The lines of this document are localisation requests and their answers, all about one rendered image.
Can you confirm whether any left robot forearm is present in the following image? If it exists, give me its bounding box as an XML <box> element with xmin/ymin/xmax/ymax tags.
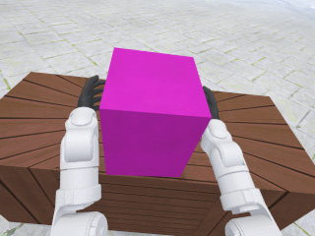
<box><xmin>50</xmin><ymin>107</ymin><xmax>101</xmax><ymax>236</ymax></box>

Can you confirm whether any left robot hand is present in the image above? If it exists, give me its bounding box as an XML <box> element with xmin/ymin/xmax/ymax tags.
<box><xmin>77</xmin><ymin>75</ymin><xmax>106</xmax><ymax>111</ymax></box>

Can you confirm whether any right robot forearm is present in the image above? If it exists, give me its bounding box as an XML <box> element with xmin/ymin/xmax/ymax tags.
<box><xmin>200</xmin><ymin>119</ymin><xmax>283</xmax><ymax>236</ymax></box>

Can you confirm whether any left robot upper arm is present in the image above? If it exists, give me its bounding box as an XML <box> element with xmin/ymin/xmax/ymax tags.
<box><xmin>51</xmin><ymin>211</ymin><xmax>108</xmax><ymax>236</ymax></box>

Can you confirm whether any right robot hand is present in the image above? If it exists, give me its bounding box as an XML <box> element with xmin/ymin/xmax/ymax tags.
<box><xmin>203</xmin><ymin>86</ymin><xmax>220</xmax><ymax>120</ymax></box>

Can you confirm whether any carton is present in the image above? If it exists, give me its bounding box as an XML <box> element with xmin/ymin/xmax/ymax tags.
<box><xmin>99</xmin><ymin>47</ymin><xmax>212</xmax><ymax>177</ymax></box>

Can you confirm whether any pedestal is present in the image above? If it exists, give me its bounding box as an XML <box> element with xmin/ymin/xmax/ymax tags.
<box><xmin>0</xmin><ymin>72</ymin><xmax>315</xmax><ymax>236</ymax></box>

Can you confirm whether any right robot upper arm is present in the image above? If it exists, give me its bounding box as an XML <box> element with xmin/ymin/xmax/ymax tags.
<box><xmin>224</xmin><ymin>213</ymin><xmax>282</xmax><ymax>236</ymax></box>

